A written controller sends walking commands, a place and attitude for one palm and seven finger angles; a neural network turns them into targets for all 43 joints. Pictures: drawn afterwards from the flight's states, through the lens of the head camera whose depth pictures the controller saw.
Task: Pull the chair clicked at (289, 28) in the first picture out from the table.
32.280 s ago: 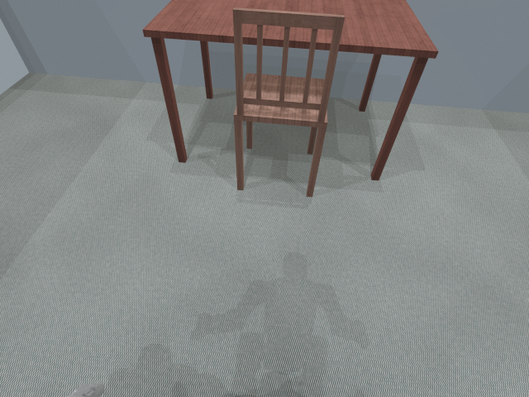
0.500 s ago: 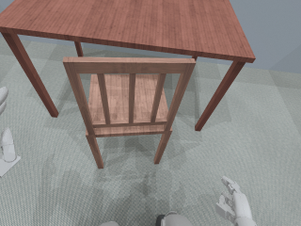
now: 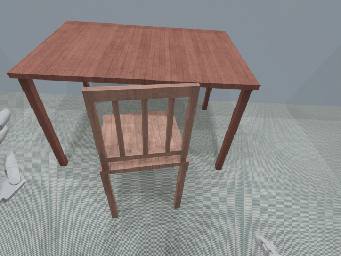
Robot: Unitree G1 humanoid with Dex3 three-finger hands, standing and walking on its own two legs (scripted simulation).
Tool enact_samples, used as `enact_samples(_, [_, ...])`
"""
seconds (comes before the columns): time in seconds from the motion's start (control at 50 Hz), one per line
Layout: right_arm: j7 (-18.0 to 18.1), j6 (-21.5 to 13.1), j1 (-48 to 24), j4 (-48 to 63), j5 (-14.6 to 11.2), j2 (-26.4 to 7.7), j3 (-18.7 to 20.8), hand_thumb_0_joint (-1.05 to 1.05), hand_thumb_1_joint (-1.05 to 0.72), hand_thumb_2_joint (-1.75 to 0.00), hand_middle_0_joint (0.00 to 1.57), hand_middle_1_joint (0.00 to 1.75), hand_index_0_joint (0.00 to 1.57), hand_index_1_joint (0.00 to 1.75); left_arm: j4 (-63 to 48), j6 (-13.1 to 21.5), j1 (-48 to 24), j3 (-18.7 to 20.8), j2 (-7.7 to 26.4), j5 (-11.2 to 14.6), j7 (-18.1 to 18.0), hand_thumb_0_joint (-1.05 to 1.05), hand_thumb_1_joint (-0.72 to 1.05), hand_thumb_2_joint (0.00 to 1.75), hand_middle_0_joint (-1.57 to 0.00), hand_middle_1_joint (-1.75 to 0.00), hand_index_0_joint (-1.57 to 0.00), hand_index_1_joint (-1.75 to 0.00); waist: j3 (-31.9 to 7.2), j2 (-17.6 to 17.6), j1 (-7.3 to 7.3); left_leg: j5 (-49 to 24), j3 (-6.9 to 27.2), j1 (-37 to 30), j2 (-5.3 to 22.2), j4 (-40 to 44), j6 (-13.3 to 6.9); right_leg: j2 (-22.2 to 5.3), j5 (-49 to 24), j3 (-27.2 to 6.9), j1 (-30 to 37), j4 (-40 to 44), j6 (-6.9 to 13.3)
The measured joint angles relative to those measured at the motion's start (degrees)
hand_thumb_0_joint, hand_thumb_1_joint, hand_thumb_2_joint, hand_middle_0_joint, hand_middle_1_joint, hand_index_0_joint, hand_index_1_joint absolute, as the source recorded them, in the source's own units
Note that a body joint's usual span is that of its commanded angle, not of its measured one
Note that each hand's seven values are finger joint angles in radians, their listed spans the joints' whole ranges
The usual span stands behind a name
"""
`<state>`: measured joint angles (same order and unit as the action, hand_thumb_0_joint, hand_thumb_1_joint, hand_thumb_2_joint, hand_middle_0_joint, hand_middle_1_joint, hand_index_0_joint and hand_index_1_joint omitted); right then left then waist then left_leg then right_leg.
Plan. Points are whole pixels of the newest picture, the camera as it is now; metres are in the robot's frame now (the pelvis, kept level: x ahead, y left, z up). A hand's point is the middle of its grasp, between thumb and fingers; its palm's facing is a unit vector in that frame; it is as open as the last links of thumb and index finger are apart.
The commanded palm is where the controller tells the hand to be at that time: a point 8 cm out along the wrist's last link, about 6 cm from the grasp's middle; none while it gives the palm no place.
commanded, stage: stop stepping back and stand still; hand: left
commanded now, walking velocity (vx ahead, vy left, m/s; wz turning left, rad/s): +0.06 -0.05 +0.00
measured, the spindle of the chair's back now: (144, 128) +0.59 +0.11 -0.07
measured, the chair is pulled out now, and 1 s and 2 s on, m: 0.15 0.15 0.15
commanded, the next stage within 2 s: let the arm hang, fingers relaxed in 0.28 s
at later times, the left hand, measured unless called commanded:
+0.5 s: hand (45, 213) +0.21 +0.28 +0.02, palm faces +0.22 -0.87 -0.43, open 7.4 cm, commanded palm none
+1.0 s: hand out of the picture -0.02 +0.23 -0.16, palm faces +0.00 -0.97 -0.24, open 7.3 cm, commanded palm none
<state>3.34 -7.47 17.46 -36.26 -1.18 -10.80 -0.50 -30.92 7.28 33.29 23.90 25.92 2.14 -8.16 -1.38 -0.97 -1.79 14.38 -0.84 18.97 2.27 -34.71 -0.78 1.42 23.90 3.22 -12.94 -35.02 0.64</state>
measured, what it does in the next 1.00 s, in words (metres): stands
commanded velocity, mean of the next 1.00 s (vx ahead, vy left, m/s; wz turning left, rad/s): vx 0.00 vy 0.00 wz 0.00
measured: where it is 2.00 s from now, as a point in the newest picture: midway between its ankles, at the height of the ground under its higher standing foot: outside the picture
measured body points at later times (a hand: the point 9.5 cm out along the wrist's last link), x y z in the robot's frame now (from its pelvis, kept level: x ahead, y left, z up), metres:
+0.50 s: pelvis +0.00 +0.02 +0.00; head -0.02 +0.01 +0.45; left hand +0.19 +0.33 +0.05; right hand +0.16 -0.22 -0.11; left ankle +0.03 +0.12 -0.73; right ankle +0.01 -0.11 -0.73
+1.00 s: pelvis +0.01 +0.04 +0.01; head +0.03 +0.04 +0.46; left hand -0.02 +0.29 -0.14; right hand +0.01 -0.20 -0.14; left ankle +0.03 +0.12 -0.73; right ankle +0.01 -0.11 -0.73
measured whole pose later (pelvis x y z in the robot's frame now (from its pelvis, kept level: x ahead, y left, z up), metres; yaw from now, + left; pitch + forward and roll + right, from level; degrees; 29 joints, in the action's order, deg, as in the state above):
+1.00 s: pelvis +0.01 +0.04 +0.01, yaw +0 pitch +0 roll -1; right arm 1.2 0.9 16.6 -60.6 0.7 -9.9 0.5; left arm 63.6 -1.4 18.8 -0.1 12.2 -0.6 -1.5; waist 2.6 0.7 -0.1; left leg 10.4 -1.7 13.1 -1.7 -23.5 -2.8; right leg -2.1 11.4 1.0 -10.5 -22.0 -1.7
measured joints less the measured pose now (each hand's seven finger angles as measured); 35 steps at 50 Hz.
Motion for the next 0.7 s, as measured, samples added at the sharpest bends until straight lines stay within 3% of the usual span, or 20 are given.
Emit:
enact_samples(0.06, [-0.5,0.3,-0.8,-0.2,0.2,-0.7,0.0,0.01,-0.90,-0.90,0.20,0.30,0.20,0.30,0.7,1.2,-1.2,0.8,0.5,0.1,0.4,0.01,0.89,0.90,-0.21,-0.31,-0.21,-0.30,0.6,1.6,0.96,6.8,1.1,3.3,-0.2,-7.4,0.4,0.7,-9.0,0.7,0.9,4.5,1.4])
enact_samples(0.12, [-0.8,1.2,-1.5,-2.3,-0.2,-1.1,0.1,0.01,-0.90,-0.90,0.20,0.30,0.20,0.30,2.4,1.2,-2.3,0.2,-1.0,0.7,0.8,0.01,0.89,0.90,-0.21,-0.31,-0.21,-0.30,0.0,1.0,2.44,7.2,0.7,4.4,-1.5,-15.4,0.3,0.1,-9.9,-0.1,1.3,5.9,1.1])
enact_samples(0.16, [-0.6,1.4,-1.5,-2.1,-0.2,-1.1,-0.2,0.01,-0.90,-0.90,0.20,0.30,0.20,0.30,3.5,1.0,-2.2,0.1,-2.4,0.8,0.6,0.01,0.89,0.90,-0.21,-0.31,-0.21,-0.30,-0.8,-0.1,2.51,6.6,-0.2,1.1,-1.4,-9.3,-0.2,-0.6,-9.8,-0.7,1.1,6.2,0.8])
enact_samples(0.2, [0.0,0.7,-1.5,-0.7,0.1,-2.1,-0.2,0.01,-0.90,-0.90,0.20,0.30,0.20,0.30,4.3,0.7,-2.9,-0.6,-3.7,0.7,0.3,0.01,0.89,0.90,-0.21,-0.31,-0.21,-0.30,-0.8,1.0,1.76,5.7,1.1,-2.7,-0.3,0.6,-0.8,-0.2,-9.0,0.2,-0.2,4.5,0.2])
enact_samples(0.24, [0.6,0.3,-2.9,-0.6,0.1,-1.9,0.0,0.01,-0.90,-0.90,0.20,0.30,0.20,0.30,5.4,0.1,-4.3,-1.4,-4.4,0.4,-0.2,0.01,0.89,0.90,-0.21,-0.31,-0.20,-0.30,0.9,0.2,1.80,0.0,0.7,-2.9,-1.1,1.3,-0.6,-1.1,-8.4,-0.2,-0.5,2.8,-0.5])
enact_samples(0.38, [0.4,-1.8,-3.8,1.1,0.3,0.2,-1.2,0.01,-0.90,-0.90,0.20,0.30,0.20,0.30,1.7,-0.2,-1.3,-1.7,-2.5,-0.5,0.2,0.01,0.89,0.90,-0.21,-0.31,-0.20,-0.30,1.8,-0.4,2.11,-1.2,-0.2,-4.5,-1.1,4.7,0.0,-0.8,-10.5,-1.6,1.5,7.7,-0.6])
enact_samples(0.42, [-1.7,-2.7,-4.6,-1.8,1.1,-1.0,-0.3,0.01,-0.90,-0.90,0.20,0.30,0.20,0.30,9.4,2.2,-5.3,-4.7,-1.7,-2.9,2.4,0.01,0.89,0.90,-0.21,-0.31,-0.20,-0.30,0.3,1.1,2.50,-0.8,0.7,-1.4,-1.3,2.5,-0.2,-0.9,-10.2,-0.7,-0.6,6.7,-0.6])
enact_samples(0.52, [-3.7,4.2,-7.2,-9.2,2.1,-3.6,1.2,0.01,-0.90,-0.90,0.20,0.30,0.20,0.30,44.8,-6.8,-16.4,-15.2,-8.0,-4.1,6.9,0.00,0.90,0.90,-0.20,-0.30,-0.19,-0.30,-2.4,4.3,1.36,1.8,1.6,2.3,-3.1,-2.6,-1.1,-2.8,-6.5,0.2,-4.2,0.6,-1.5])
enact_samples(0.58, [-4.0,6.6,-6.3,-11.5,2.7,-2.5,1.0,0.01,-0.90,-0.90,0.20,0.30,0.20,0.30,61.7,-10.5,-18.2,-19.5,-12.0,-4.0,7.5,0.00,0.91,0.90,-0.19,-0.30,-0.19,-0.30,-1.5,2.3,0.36,2.1,1.0,1.5,-3.9,-2.5,-1.4,-3.6,-5.5,-0.4,-4.2,-0.8,-2.0])
enact_samples(0.64, [-3.9,7.7,-4.9,-13.7,3.0,-0.9,0.2,0.01,-0.90,-0.90,0.20,0.30,0.20,0.30,73.0,-11.7,-17.5,-23.1,-15.4,-3.6,8.0,0.01,0.91,0.90,-0.19,-0.30,-0.19,-0.30,0.7,-0.5,0.13,1.1,0.3,-0.3,-3.9,0.0,-1.5,-3.6,-6.5,-1.1,-2.9,1.1,-2.1])
enact_samples(0.7, [-3.5,8.0,-3.1,-16.3,2.8,0.3,-0.1,0.01,-0.90,-0.90,0.20,0.30,0.20,0.30,79.1,-10.3,-17.1,-22.0,-16.1,-2.5,6.6,-0.02,0.99,0.90,-0.20,-0.30,-0.20,-0.30,2.8,-2.4,0.93,-0.6,0.5,-1.4,-3.5,3.1,-1.4,-3.1,-8.6,-0.9,-1.6,4.8,-1.9])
